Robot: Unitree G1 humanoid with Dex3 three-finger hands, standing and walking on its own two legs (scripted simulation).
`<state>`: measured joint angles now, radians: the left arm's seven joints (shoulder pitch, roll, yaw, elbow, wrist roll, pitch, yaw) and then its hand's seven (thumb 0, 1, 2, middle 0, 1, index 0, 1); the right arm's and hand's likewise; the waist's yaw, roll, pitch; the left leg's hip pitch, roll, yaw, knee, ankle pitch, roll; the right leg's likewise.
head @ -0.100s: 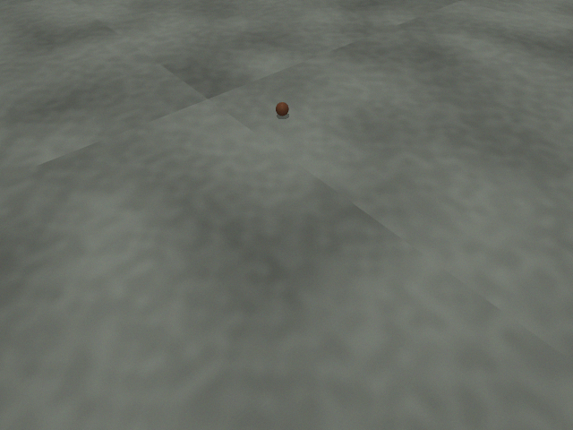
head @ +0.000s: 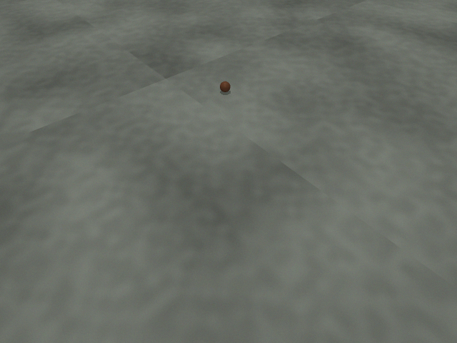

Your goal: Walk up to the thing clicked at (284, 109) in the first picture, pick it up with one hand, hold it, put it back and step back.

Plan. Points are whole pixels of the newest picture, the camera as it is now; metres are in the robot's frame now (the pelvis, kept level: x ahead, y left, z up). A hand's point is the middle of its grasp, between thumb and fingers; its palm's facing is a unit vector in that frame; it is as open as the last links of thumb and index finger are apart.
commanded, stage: stand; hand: left
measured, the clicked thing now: (225, 86) +2.13 +0.06 -0.74
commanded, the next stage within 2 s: walk up in 1.02 s
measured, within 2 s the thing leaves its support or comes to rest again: neither
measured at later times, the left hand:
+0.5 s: hand out of the picture +0.08 +0.25 -0.16, palm faces -0.02 -0.94 -0.34, open 7.3 cm
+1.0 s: hand out of the picture +0.08 +0.25 -0.15, palm faces -0.01 -0.94 -0.35, open 7.3 cm
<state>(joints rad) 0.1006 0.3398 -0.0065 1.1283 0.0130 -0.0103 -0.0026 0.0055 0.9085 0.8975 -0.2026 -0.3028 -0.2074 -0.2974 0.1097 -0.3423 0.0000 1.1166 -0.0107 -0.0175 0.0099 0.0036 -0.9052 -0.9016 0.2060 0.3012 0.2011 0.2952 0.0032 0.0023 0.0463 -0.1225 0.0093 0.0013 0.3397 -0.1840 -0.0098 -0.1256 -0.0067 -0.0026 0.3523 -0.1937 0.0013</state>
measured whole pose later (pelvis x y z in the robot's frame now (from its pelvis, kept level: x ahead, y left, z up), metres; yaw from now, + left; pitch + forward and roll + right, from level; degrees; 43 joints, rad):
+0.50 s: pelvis +0.01 +0.00 +0.00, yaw +0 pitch -2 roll +0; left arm 0.10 0.34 0.00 1.13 0.01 -0.01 0.00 0.01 0.91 0.90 -0.20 -0.30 -0.21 -0.30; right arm 0.11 -0.34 0.00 1.12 -0.01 -0.01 0.01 0.00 -0.91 -0.90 0.21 0.30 0.20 0.30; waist 0.00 0.00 0.05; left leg -0.11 0.01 0.00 0.32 -0.18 -0.02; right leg -0.11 0.00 -0.01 0.33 -0.19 0.00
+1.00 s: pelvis +0.01 +0.00 +0.00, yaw +0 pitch -2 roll +0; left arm 0.11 0.35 0.00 1.13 0.01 -0.01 0.00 0.01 0.91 0.90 -0.20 -0.30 -0.21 -0.30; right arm 0.11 -0.35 0.00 1.12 -0.01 -0.01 0.01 0.00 -0.91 -0.90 0.21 0.30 0.20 0.30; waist 0.00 0.00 0.05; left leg -0.09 0.01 0.00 0.32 -0.18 -0.02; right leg -0.09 0.00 -0.01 0.33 -0.19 0.00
